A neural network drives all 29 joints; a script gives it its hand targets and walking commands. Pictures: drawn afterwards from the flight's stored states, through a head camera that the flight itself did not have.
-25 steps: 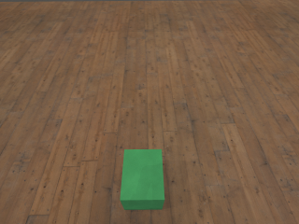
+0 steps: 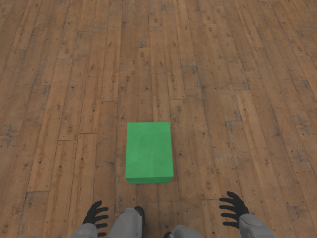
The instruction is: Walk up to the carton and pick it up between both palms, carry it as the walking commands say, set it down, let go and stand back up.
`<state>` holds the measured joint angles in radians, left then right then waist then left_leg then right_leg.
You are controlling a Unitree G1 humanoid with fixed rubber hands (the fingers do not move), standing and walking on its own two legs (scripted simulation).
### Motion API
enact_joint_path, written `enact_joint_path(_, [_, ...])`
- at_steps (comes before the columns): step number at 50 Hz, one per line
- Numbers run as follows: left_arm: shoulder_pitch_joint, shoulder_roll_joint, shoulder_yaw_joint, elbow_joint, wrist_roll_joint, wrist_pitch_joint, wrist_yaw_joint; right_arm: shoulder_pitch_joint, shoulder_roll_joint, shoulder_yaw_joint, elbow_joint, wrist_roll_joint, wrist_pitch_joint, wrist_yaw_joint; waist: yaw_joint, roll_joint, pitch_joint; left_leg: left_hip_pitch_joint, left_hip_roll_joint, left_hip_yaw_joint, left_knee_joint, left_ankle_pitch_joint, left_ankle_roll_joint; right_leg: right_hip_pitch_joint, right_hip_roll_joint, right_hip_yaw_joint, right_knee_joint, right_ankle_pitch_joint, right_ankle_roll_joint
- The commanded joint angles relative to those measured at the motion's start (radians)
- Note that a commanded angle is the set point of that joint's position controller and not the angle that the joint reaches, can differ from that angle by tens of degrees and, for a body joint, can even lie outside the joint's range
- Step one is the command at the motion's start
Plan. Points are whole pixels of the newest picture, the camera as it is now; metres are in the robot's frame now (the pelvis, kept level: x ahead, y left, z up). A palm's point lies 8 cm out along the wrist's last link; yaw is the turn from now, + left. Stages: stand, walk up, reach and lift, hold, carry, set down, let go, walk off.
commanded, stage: reach and lift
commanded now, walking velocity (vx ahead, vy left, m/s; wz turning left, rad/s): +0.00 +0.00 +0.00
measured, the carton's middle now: (149, 154) +0.47 +0.04 -0.63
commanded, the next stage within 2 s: none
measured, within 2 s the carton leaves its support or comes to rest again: neither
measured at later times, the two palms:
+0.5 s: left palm (92, 194) +0.22 +0.20 -0.17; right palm (220, 179) +0.26 -0.18 -0.15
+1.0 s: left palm (97, 150) +0.37 +0.22 -0.21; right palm (212, 142) +0.39 -0.19 -0.19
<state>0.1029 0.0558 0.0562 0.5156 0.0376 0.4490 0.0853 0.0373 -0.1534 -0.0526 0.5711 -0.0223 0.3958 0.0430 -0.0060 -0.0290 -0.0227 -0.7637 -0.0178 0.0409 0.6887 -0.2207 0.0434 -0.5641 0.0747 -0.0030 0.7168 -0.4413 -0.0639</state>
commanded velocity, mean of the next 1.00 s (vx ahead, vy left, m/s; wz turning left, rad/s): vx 0.00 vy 0.00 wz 0.00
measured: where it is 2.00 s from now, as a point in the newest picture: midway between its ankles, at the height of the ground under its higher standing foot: outside the picture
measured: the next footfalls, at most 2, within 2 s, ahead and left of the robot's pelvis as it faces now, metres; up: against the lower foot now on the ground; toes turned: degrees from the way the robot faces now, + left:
none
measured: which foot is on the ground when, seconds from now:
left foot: down 0.00-1.00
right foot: down 0.00-1.00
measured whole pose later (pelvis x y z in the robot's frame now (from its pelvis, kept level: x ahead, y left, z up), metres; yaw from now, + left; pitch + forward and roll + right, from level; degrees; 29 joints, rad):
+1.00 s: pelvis -0.06 +0.02 -0.08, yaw -2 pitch +34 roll -3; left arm -0.86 0.16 0.22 0.74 -0.01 0.23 0.14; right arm -0.92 -0.30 -0.22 0.88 0.06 0.15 0.02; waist 0.04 0.00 0.08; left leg -1.40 0.00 0.04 1.02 -0.22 0.07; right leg -1.22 0.08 -0.04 1.12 -0.50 -0.03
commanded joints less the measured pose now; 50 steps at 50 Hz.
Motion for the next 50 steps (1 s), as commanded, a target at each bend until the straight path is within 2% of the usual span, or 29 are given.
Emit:
enact_joint_path(1, [-0.063,0.051,0.023,-0.192,0.007,-0.151,0.012,-0.139,-0.152,-0.061,-0.177,-0.037,-0.152,0.021,0.027,0.039,-0.448,0.611,0.070,-0.196,0.159,0.593,0.004,-0.404,-0.076,0.077,0.013,0.383,-0.008])
enact_joint_path(4, [-0.093,0.048,0.008,-0.216,-0.046,-0.137,0.003,-0.207,-0.180,-0.063,-0.263,-0.012,-0.149,0.011,-0.007,-0.029,-0.542,0.603,0.065,-0.166,0.216,0.479,-0.005,-0.399,-0.079,0.072,0.048,0.366,0.006])
enact_joint_path(6, [-0.186,0.101,0.036,-0.258,-0.056,-0.119,-0.014,-0.261,-0.155,-0.044,-0.295,0.013,-0.117,-0.007,0.007,-0.064,-0.586,0.514,0.053,-0.136,0.244,0.380,0.000,-0.328,-0.099,0.105,0.060,0.387,0.041])
enact_joint_path(7, [-0.178,0.120,0.053,-0.231,-0.052,-0.093,-0.013,-0.270,-0.170,-0.047,-0.287,0.017,-0.088,-0.011,0.027,-0.045,-0.575,0.496,0.051,-0.135,0.244,0.365,-0.005,-0.326,-0.092,0.087,0.074,0.361,0.044])
enact_joint_path(8, [-0.195,0.137,0.060,-0.217,-0.037,-0.074,-0.012,-0.287,-0.138,-0.022,-0.281,0.022,-0.067,-0.012,0.039,-0.082,-0.553,0.470,0.049,-0.128,0.232,0.306,0.004,-0.326,-0.095,0.087,0.059,0.298,0.053])
enact_joint_path(9, [-0.187,0.124,0.053,-0.172,-0.048,-0.051,-0.014,-0.284,-0.120,-0.005,-0.212,0.026,-0.038,-0.020,0.048,-0.062,-0.531,0.454,0.047,-0.122,0.238,0.272,-0.003,-0.337,-0.104,0.100,0.063,0.252,0.048])
enact_joint_path(10, [-0.268,0.121,0.046,-0.193,-0.059,-0.035,-0.016,-0.330,-0.140,-0.015,-0.205,0.011,-0.022,-0.018,0.034,-0.055,-0.528,0.432,0.051,-0.122,0.233,0.164,-0.007,-0.350,-0.100,0.099,0.070,0.145,0.037])
enact_joint_path(11, [-0.296,0.135,0.070,-0.218,-0.049,-0.020,-0.019,-0.377,-0.137,-0.026,-0.242,0.021,-0.005,-0.017,0.052,-0.068,-0.556,0.463,0.046,-0.109,0.234,0.140,-0.007,-0.360,-0.101,0.095,0.054,0.102,0.038])
enact_joint_path(13, [-0.375,0.115,0.034,-0.160,-0.063,0.015,-0.020,-0.448,-0.162,-0.056,-0.169,-0.002,0.018,-0.016,0.024,-0.036,-0.427,0.463,0.049,-0.115,0.212,-0.005,-0.023,-0.460,-0.110,0.105,0.018,-0.067,0.021])
enact_joint_path(14, [-0.438,0.130,0.052,-0.183,-0.050,0.015,-0.017,-0.493,-0.128,-0.050,-0.141,0.004,0.022,-0.018,0.043,-0.015,-0.429,0.444,0.047,-0.113,0.216,-0.055,-0.022,-0.468,-0.104,0.102,0.033,-0.106,0.022])
enact_joint_path(17, [-0.598,0.137,0.049,-0.151,-0.043,0.027,-0.006,-0.615,-0.149,-0.097,-0.069,-0.001,0.023,-0.022,0.023,0.024,-0.407,0.460,0.052,-0.127,0.217,-0.127,-0.041,-0.520,-0.106,0.102,0.035,-0.159,0.022])
enact_joint_path(18, [-0.674,0.145,0.069,-0.138,-0.023,0.025,0.001,-0.667,-0.109,-0.084,-0.025,0.003,0.022,-0.024,0.043,0.022,-0.376,0.429,0.043,-0.119,0.223,-0.158,-0.043,-0.563,-0.103,0.095,0.043,-0.196,0.025])
enact_joint_path(20, [-0.709,0.152,0.070,-0.126,-0.022,0.010,0.014,-0.707,-0.162,-0.149,0.030,-0.029,-0.004,-0.030,0.013,0.058,-0.400,0.441,0.041,-0.126,0.230,-0.144,-0.060,-0.562,-0.101,0.097,0.042,-0.166,0.023])
enact_joint_path(22, [-0.775,0.115,0.071,-0.138,-0.020,-0.011,0.022,-0.754,-0.159,-0.163,0.053,-0.028,-0.027,-0.033,0.019,0.084,-0.445,0.451,0.035,-0.132,0.238,-0.105,-0.070,-0.569,-0.087,0.084,0.075,-0.130,0.022])
enact_joint_path(23, [-0.793,0.130,0.084,-0.110,-0.011,-0.024,0.031,-0.788,-0.178,-0.193,0.050,-0.029,-0.046,-0.036,0.002,0.087,-0.483,0.470,0.046,-0.153,0.249,-0.074,-0.066,-0.579,-0.084,0.085,0.089,-0.095,0.025])
enact_joint_path(24, [-0.759,0.121,0.082,-0.065,-0.008,-0.021,0.037,-0.774,-0.164,-0.188,0.078,-0.023,-0.052,-0.032,0.020,0.095,-0.518,0.523,0.040,-0.161,0.244,-0.038,-0.067,-0.596,-0.079,0.075,0.093,-0.074,0.024])
enact_joint_path(27, [-0.847,0.099,0.076,-0.069,-0.048,-0.055,0.053,-0.879,-0.220,-0.207,0.078,-0.026,-0.096,-0.033,0.007,0.066,-0.623,0.545,0.054,-0.203,0.256,-0.004,-0.068,-0.606,-0.061,0.069,0.138,-0.032,0.018])
enact_joint_path(28, [-0.890,0.111,0.084,-0.072,-0.043,-0.075,0.063,-0.921,-0.235,-0.218,0.073,-0.012,-0.118,-0.026,0.006,0.091,-0.663,0.534,0.053,-0.224,0.276,0.031,-0.071,-0.635,-0.050,0.058,0.174,0.004,0.018])
enact_joint_path(29, [-0.882,0.110,0.087,-0.057,-0.046,-0.083,0.064,-0.928,-0.223,-0.200,0.061,-0.004,-0.128,-0.028,0.015,0.057,-0.690,0.560,0.050,-0.222,0.271,0.063,-0.056,-0.615,-0.049,0.059,0.163,0.015,0.023])
enact_joint_path(30, [-0.930,0.094,0.085,-0.023,-0.055,-0.106,0.068,-0.971,-0.229,-0.199,0.075,0.001,-0.152,-0.031,-0.001,0.059,-0.705,0.512,0.056,-0.223,0.294,0.153,-0.053,-0.658,-0.045,0.059,0.176,0.051,0.023])
enact_joint_path(31, [-0.902,0.111,0.117,-0.042,-0.053,-0.120,0.073,-0.972,-0.265,-0.212,0.042,-0.005,-0.165,-0.033,0.023,0.053,-0.795,0.568,0.050,-0.231,0.300,0.214,-0.051,-0.620,-0.040,0.059,0.185,0.092,0.027])
enact_joint_path(32, [-0.893,0.102,0.089,-0.033,-0.052,-0.130,0.078,-0.941,-0.235,-0.190,0.084,0.013,-0.169,-0.030,0.005,0.056,-0.840,0.613,0.059,-0.260,0.319,0.304,-0.042,-0.660,-0.032,0.054,0.213,0.126,0.025])
enact_joint_path(34, [-0.933,0.112,0.099,-0.044,-0.057,-0.152,0.081,-0.977,-0.263,-0.188,0.089,0.028,-0.189,-0.016,0.019,0.083,-0.877,0.699,0.064,-0.304,0.327,0.322,-0.041,-0.757,-0.027,0.051,0.228,0.080,0.019])
enact_joint_path(39, [-1.059,0.132,0.126,0.013,-0.047,-0.201,0.075,-1.085,-0.297,-0.205,0.140,0.037,-0.235,-0.013,-0.007,0.056,-0.865,0.620,0.059,-0.292,0.356,0.377,-0.043,-0.855,-0.023,0.051,0.233,0.099,0.025])
enact_joint_path(44, [-1.151,0.175,0.150,0.020,-0.050,-0.250,0.066,-1.185,-0.333,-0.207,0.118,0.076,-0.277,-0.021,0.016,0.069,-1.022,0.736,0.053,-0.296,0.399,0.586,-0.026,-0.933,-0.013,0.053,0.230,0.140,0.037])
enact_joint_path(45, [-1.209,0.173,0.145,0.027,-0.058,-0.256,0.065,-1.207,-0.326,-0.204,0.141,0.084,-0.282,-0.020,0.007,0.079,-1.056,0.744,0.054,-0.299,0.411,0.596,-0.025,-0.954,-0.011,0.047,0.239,0.121,0.037])
enact_joint_path(46, [-1.183,0.196,0.162,0.068,-0.048,-0.255,0.064,-1.204,-0.315,-0.179,0.158,0.098,-0.283,-0.021,0.031,0.075,-1.051,0.748,0.051,-0.293,0.410,0.609,-0.024,-0.954,-0.013,0.050,0.234,0.142,0.038])
enact_joint_path(49, [-1.204,0.204,0.196,0.126,-0.036,-0.269,0.048,-1.199,-0.295,-0.173,0.211,0.098,-0.284,-0.030,0.042,0.084,-1.027,0.761,0.048,-0.285,0.418,0.649,-0.017,-1.020,-0.018,0.060,0.199,0.157,0.047])
enact_joint_path(50, [-1.246,0.226,0.204,0.087,-0.036,-0.285,0.048,-1.209,-0.313,-0.187,0.211,0.087,-0.291,-0.034,0.037,0.077,-1.073,0.750,0.046,-0.284,0.428,0.678,-0.020,-1.021,-0.008,0.056,0.216,0.181,0.049])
